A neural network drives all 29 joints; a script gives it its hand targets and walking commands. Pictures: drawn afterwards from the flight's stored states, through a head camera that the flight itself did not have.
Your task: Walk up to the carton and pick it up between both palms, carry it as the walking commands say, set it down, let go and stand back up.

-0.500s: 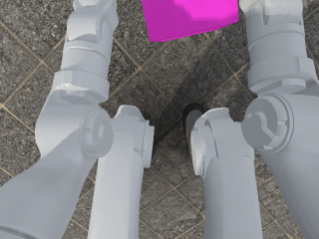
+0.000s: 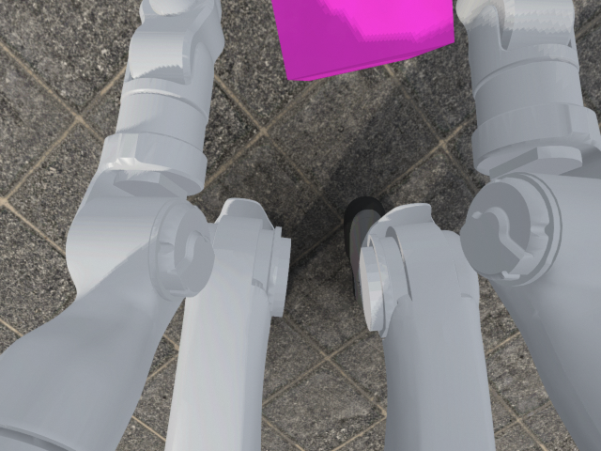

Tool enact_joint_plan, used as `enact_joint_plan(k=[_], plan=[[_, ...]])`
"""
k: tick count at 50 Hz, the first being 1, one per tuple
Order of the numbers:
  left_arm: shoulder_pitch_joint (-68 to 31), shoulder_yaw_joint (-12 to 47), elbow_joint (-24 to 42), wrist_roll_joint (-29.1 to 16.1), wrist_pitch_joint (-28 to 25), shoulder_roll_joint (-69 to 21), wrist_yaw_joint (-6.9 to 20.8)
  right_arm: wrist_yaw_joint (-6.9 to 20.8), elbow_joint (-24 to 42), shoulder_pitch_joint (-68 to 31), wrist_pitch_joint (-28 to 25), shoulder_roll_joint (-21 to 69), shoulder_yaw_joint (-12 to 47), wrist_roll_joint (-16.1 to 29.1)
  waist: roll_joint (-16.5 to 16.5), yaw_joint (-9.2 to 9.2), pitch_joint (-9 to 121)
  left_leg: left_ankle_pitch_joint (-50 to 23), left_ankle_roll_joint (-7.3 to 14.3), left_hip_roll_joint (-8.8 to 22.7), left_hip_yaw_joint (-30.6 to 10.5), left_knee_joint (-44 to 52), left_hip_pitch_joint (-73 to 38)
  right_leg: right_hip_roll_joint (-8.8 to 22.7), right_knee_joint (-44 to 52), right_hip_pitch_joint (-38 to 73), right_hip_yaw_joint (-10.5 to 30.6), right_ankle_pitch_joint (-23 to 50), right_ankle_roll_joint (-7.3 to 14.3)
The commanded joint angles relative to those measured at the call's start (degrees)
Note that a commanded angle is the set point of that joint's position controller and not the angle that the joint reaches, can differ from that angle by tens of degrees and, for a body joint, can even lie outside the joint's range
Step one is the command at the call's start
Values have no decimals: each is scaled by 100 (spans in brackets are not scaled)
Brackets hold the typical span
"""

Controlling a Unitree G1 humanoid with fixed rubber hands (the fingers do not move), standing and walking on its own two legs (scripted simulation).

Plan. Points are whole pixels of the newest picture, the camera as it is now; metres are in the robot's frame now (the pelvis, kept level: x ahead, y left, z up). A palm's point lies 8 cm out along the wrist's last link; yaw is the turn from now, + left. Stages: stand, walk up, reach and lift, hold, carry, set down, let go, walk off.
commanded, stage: set down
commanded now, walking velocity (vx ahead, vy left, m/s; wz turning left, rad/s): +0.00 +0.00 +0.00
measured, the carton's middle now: out of the picture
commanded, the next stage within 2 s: let go in 1.66 s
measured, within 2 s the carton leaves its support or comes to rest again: rests again in 0.18 s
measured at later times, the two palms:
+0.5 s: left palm out of the picture +0.55 +0.16 -0.19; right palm out of the picture +0.55 -0.16 -0.18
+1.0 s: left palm out of the picture +0.58 +0.17 -0.01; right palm out of the picture +0.56 -0.14 -0.04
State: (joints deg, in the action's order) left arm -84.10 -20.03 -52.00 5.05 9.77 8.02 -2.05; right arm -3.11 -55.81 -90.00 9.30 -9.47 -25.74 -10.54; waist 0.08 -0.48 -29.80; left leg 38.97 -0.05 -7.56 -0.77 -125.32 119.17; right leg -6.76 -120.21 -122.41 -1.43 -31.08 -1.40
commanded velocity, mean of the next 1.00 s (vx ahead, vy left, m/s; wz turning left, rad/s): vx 0.00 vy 0.00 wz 0.00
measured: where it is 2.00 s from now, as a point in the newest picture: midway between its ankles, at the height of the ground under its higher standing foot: (309, 281)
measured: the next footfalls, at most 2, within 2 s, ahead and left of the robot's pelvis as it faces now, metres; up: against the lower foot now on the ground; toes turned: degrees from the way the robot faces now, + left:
none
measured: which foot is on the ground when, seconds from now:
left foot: down 0.00-1.00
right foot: down 0.00-1.00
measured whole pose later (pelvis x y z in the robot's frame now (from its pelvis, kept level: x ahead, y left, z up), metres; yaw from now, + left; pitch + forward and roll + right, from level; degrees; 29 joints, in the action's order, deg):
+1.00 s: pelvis +0.01 +0.00 +0.07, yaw +1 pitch +37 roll -1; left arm -82.6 -12.6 -50.6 -4.9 14.6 15.8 -8.1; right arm -11.1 -50.8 -77.1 13.6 -12.8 -13.3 2.9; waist 0.1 -0.3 -13.9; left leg 36.4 0.2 -7.6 -0.8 -110.4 110.7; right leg -6.6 -106.6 -113.5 1.2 -30.1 -1.5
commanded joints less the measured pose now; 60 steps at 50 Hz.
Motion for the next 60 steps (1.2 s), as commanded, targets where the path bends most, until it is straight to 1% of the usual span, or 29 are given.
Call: enact_joint_plan(k=[1,2,4,5,9,10,11,13,14,21,22,27,30,33,34,38,39,41,42,45,47,51,52,54,55,56,57,58,60], plan=[[-2211,-93,336,549,-569,986,-194,105,-709,-1025,-105,375,475,137,-147,616,6498,-2099,-157,59,229,1090,-2170,-28,148,3393,290,1703,-49],[-2117,-265,-298,557,-571,1674,-395,-76,-909,-833,-251,-82,590,252,197,524,6446,-2046,-181,145,224,1027,-1894,-57,184,3184,207,1767,-77],[-2133,-161,-213,445,-586,2115,-531,-263,-874,-1059,-273,-740,548,454,-41,517,6573,-2190,-199,220,162,980,-1794,-6,147,3180,371,1949,-67],[-2012,300,-232,176,-537,1683,-465,-228,-1226,-841,-272,-596,582,572,-14,215,6634,-2026,-211,211,171,1102,-1964,-4,211,3091,199,1734,-87],[-2426,957,51,-755,-650,1370,-340,-282,-579,-1171,-464,-328,1314,1272,197,40,7763,-2631,-139,300,115,759,-2310,75,142,3883,299,2567,-53],[-2502,1019,640,-805,-677,1585,-425,-374,-196,-1471,-537,-746,1392,1421,-105,168,7690,-2752,-126,330,72,829,-2128,84,55,3585,395,2791,-8],[-2369,1599,6,-1228,-596,1030,-275,-286,-752,-1400,-540,-493,1644,1662,62,-24,7675,-2785,-101,352,-46,886,-2182,152,66,3768,284,2769,-22],[-2483,1519,-124,-1262,-626,1238,-297,-346,-217,-1634,-627,-586,1858,1800,-22,73,8033,-2848,-145,423,14,684,-2343,177,73,3745,329,2707,1],[-2145,1710,-139,-1410,-602,1178,-306,-396,-592,-1242,-602,-862,1540,1599,-34,-223,7833,-2730,-132,388,-27,727,-2265,191,46,3205,219,2335,-32],[-2326,1163,423,-1067,-495,1654,-511,-548,157,-1294,-521,-1026,1610,1663,-221,271,8963,-2783,-177,318,93,922,-2880,177,216,4031,224,2455,-21],[-2416,1149,767,-1047,-460,1854,-566,-640,579,-1417,-493,-1408,1440,1674,-347,11,9618,-3027,-224,288,108,916,-3284,137,200,4357,159,2664,-31],[-2630,1620,2387,-1734,-86,1589,-747,-834,2100,-1619,-139,-1122,2239,2129,78,-28,12904,-3639,-114,173,135,1039,-5144,108,363,6282,-94,3305,-45],[-2059,1374,1650,-1319,242,1779,-820,-932,1194,-973,308,-1032,2042,2141,-326,288,11156,-2562,-115,176,383,1682,-4394,61,969,5243,-13,2035,-13],[-1542,1043,-497,-1051,647,1487,-664,-854,50,-945,587,-1278,1480,1262,2,-107,8620,-901,-135,178,152,2354,-3123,196,1658,4650,51,461,-8],[-1853,1207,797,-1055,560,1345,-637,-889,1088,-1171,494,-1101,1415,1321,-234,-103,9099,-1222,-120,254,46,2521,-3576,115,1570,4466,-34,740,9],[-1853,1356,790,-1197,411,872,-579,-763,917,-943,329,-1049,1207,1289,-422,-457,9494,-1898,-263,218,142,2442,-3884,58,1656,4721,-93,1519,114],[-1412,1013,492,-1100,457,1055,-576,-736,892,-721,394,-810,1342,1278,169,-270,9484,-1844,-138,168,164,2563,-3700,41,1852,5198,-73,1528,-25],[-1343,918,830,-603,339,1271,-588,-729,803,-339,318,-933,1133,1160,-491,-11,9745,-2023,-253,168,264,2642,-3943,14,1919,4949,29,1639,72],[-989,760,463,-402,359,1326,-633,-735,1293,-403,271,-1001,1147,1199,-151,168,10085,-2548,-235,132,259,2696,-4240,3,2048,5053,-15,1972,-30],[-625,955,676,-852,335,806,-548,-767,1576,-177,170,-1180,1035,940,-326,-199,10178,-2998,-314,197,208,3019,-4082,16,2309,5789,65,2769,72],[-328,678,73,-549,272,1162,-536,-725,1181,213,199,-935,1080,821,104,6,9602,-2518,-251,165,168,3366,-3881,34,2408,5466,-126,2165,-108],[-510,742,1218,-666,212,896,-498,-592,1709,152,182,-746,1259,1052,-128,172,10372,-3398,-298,77,53,3683,-4877,-34,2733,5876,-67,2784,1],[-217,853,735,-721,239,757,-518,-527,1483,450,181,-578,1317,1054,-108,-21,9689,-3212,-262,137,-2,3944,-4656,-12,3053,5865,-147,2656,21],[-356,967,1164,-1000,284,868,-417,-627,2729,76,207,-1048,1265,1254,-220,-38,10554,-3439,-241,104,153,3988,-5077,2,3279,6450,34,2925,-42],[-73,973,937,-1020,290,939,-397,-588,2374,198,222,-671,1454,1403,90,139,10241,-3439,-166,149,-63,4216,-5280,7,3379,6176,-64,2781,-104],[-464,942,2094,-1138,209,923,-436,-617,2641,281,152,-815,1388,1382,267,-151,10799,-3489,-181,38,-6,4226,-5402,-11,3516,6735,-79,2978,-21],[-749,1114,2385,-1121,232,1128,-437,-633,3091,4,222,-873,1499,1552,-410,110,11131,-3666,-228,15,117,4191,-5552,-34,3470,6876,83,3288,36],[-435,1100,1943,-1130,285,1011,-429,-624,2210,680,343,-624,1572,1441,-250,45,10937,-3769,-263,46,126,4338,-5591,21,3644,6912,64,3373,40],[-275,950,1872,-1044,324,1286,-414,-656,2349,529,403,-795,1524,1289,310,-6,10810,-3429,-189,49,6,4602,-5420,43,3825,7333,126,3208,-69]])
